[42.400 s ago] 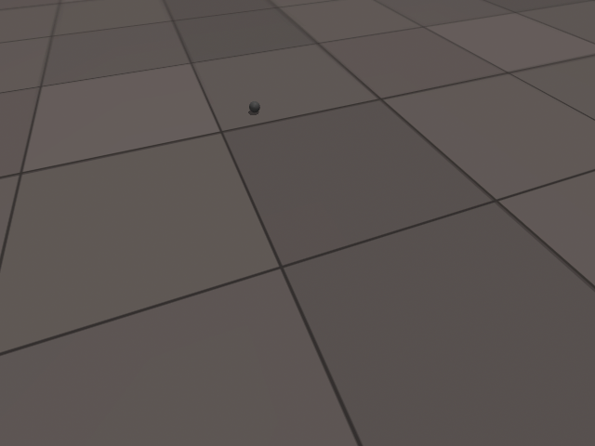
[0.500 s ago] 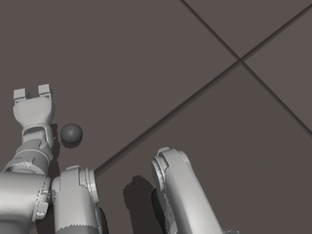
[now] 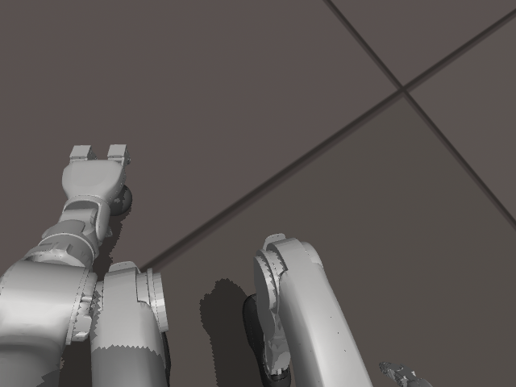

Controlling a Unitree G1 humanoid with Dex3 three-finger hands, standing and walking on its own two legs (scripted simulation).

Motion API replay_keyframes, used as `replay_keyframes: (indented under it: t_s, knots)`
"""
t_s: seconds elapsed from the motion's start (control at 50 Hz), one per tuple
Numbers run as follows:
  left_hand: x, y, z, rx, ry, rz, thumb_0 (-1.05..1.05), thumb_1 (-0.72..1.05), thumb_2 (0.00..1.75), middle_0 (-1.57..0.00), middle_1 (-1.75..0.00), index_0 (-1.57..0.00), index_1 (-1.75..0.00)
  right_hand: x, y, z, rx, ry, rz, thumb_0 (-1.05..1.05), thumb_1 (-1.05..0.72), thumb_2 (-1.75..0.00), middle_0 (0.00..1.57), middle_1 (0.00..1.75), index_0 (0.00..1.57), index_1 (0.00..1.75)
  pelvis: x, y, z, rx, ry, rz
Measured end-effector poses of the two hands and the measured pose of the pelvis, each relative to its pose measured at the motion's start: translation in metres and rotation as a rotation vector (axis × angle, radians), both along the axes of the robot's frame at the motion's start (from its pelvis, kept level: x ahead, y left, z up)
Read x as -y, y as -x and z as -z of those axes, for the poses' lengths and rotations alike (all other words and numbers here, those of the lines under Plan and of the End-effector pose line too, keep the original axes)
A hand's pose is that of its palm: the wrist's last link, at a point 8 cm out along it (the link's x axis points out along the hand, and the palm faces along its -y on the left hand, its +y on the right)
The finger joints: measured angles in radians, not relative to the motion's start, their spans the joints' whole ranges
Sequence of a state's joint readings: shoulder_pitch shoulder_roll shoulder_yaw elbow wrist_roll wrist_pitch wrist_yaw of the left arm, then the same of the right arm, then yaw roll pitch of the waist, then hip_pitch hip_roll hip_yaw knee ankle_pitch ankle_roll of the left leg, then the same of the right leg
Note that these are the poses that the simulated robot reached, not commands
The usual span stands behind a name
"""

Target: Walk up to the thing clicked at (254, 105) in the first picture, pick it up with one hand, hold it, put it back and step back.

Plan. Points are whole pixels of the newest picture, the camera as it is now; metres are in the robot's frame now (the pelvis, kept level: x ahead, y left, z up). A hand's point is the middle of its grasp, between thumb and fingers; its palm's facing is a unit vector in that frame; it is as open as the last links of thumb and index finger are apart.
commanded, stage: home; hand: left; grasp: from above
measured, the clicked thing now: (113, 198) +0.49 +0.18 -0.31
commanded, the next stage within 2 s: none
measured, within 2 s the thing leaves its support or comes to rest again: neither
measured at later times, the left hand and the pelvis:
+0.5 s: hand (28, 217) +0.40 +0.23 -0.04, palm faces -0.39 -0.35 -0.85, open 10.9 cm; pelvis +0.01 +0.01 +0.09, yaw +1 degrees
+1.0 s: hand out of the picture +0.27 +0.21 +0.18, palm faces -0.06 -0.90 -0.44, open 7.4 cm; pelvis +0.04 +0.01 +0.27, yaw +5 degrees
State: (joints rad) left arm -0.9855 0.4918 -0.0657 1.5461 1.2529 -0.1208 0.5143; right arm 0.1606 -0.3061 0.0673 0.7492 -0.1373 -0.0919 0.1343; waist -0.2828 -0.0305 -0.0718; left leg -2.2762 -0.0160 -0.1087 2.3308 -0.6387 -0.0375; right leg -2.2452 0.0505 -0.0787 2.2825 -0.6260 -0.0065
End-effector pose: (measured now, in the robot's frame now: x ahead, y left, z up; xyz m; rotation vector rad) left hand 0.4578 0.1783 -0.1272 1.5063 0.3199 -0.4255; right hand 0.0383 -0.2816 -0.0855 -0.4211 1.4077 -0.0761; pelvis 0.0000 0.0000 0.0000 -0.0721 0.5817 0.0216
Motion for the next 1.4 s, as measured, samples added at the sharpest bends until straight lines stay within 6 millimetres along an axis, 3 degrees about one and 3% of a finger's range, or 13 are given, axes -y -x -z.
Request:
replay_keyframes:
  t_s: [0.06, 0.12, 0.24, 0.34, 0.44, 0.62, 0.72, 0.84, 0.98, 1.18, 1.3, 1.4]
  knots:
    - [-0.012, -0.011, 0.007, 0.082, -0.001, -0.058, 0.01, -0.52, 1.02, -0.09, -1.01, -0.08, -1.02, -0.007, 0.008, 0.010, -0.039, -0.027, 0.020, 0.01, -0.90, -0.90, 0.20, 0.30, 0.19, 0.30, -0.002, -0.004, 0.007, -0.011, 0.003, 0.006]
    - [-0.030, -0.021, -0.001, 0.152, -0.029, -0.125, 0.01, -0.50, 1.00, -0.10, -1.00, -0.10, -1.00, -0.017, 0.010, 0.021, -0.062, -0.073, 0.045, 0.01, -0.90, -0.90, 0.20, 0.30, 0.19, 0.30, -0.004, -0.009, 0.009, -0.024, 0.005, 0.009]
    - [-0.061, -0.027, -0.044, 0.135, -0.094, -0.246, 0.01, -0.44, 0.96, -0.14, -0.95, -0.14, -0.95, -0.038, -0.003, 0.031, -0.052, -0.176, 0.093, 0.01, -0.90, -0.90, 0.20, 0.30, 0.20, 0.30, -0.009, -0.017, -0.005, -0.052, 0.008, 0.007]
    - [-0.072, -0.008, -0.085, 0.057, -0.049, -0.315, 0.00, -0.30, 0.94, -0.19, -0.82, -0.19, -0.82, -0.047, -0.025, 0.015, 0.013, -0.216, 0.112, 0.01, -0.89, -0.89, 0.20, 0.30, 0.20, 0.30, -0.011, -0.019, -0.032, -0.051, 0.004, -0.002]
    - [-0.069, 0.028, -0.122, 0.007, 0.097, -0.336, 0.00, -0.02, 0.91, -0.22, -0.64, -0.21, -0.65, -0.038, -0.051, -0.022, 0.091, -0.183, 0.084, 0.01, -0.89, -0.90, 0.20, 0.30, 0.20, 0.30, -0.011, -0.015, -0.065, -0.029, 0.010, -0.013]
    - [-0.075, 0.118, -0.187, 0.001, 0.342, -0.477, 0.01, 0.58, 0.89, -0.22, -0.38, -0.21, -0.39, -0.019, -0.119, -0.114, 0.295, -0.053, 0.019, 0.01, -0.90, -0.90, 0.20, 0.30, 0.20, 0.30, -0.010, -0.009, -0.131, 0.025, 0.009, -0.039]
    - [-0.083, 0.155, -0.227, -0.013, 0.437, -0.617, 0.01, 0.77, 0.89, -0.21, -0.33, -0.21, -0.34, -0.032, -0.161, -0.164, 0.445, -0.056, -0.011, 0.01, -0.90, -0.90, 0.20, 0.30, 0.19, 0.30, -0.009, -0.013, -0.169, 0.066, 0.002, -0.053]
    - [-0.081, 0.181, -0.278, -0.058, 0.579, -0.757, 0.01, 0.86, 0.90, -0.21, -0.31, -0.21, -0.31, -0.060, -0.194, -0.219, 0.586, -0.114, -0.025, 0.01, -0.90, -0.90, 0.20, 0.30, 0.20, 0.30, -0.009, -0.023, -0.215, 0.124, -0.010, -0.066]
    - [-0.073, 0.200, -0.336, -0.104, 0.770, -0.906, 0.01, 0.89, 0.90, -0.21, -0.31, -0.21, -0.31, -0.081, -0.204, -0.274, 0.649, -0.162, -0.013, 0.01, -0.90, -0.90, 0.20, 0.30, 0.20, 0.30, -0.010, -0.041, -0.268, 0.190, -0.024, -0.073]
    - [-0.076, 0.220, -0.413, -0.132, 0.954, -1.079, 0.02, 0.90, 0.90, -0.21, -0.30, -0.20, -0.31, -0.076, -0.194, -0.338, 0.651, -0.117, 0.038, 0.01, -0.90, -0.90, 0.20, 0.30, 0.20, 0.30, -0.014, -0.072, -0.332, 0.286, -0.034, -0.082]
    - [-0.080, 0.231, -0.457, -0.119, 1.034, -1.137, 0.02, 0.90, 0.90, -0.20, -0.31, -0.20, -0.31, -0.072, -0.197, -0.372, 0.697, -0.079, 0.054, 0.01, -0.90, -0.90, 0.20, 0.30, 0.20, 0.30, -0.018, -0.090, -0.359, 0.344, -0.039, -0.087]
    - [-0.084, 0.238, -0.477, -0.108, 1.057, -1.138, 0.02, 0.91, 0.90, -0.20, -0.31, -0.20, -0.31, -0.073, -0.211, -0.392, 0.774, -0.070, 0.039, 0.01, -0.90, -0.90, 0.20, 0.30, 0.20, 0.30, -0.020, -0.097, -0.370, 0.376, -0.042, -0.092]
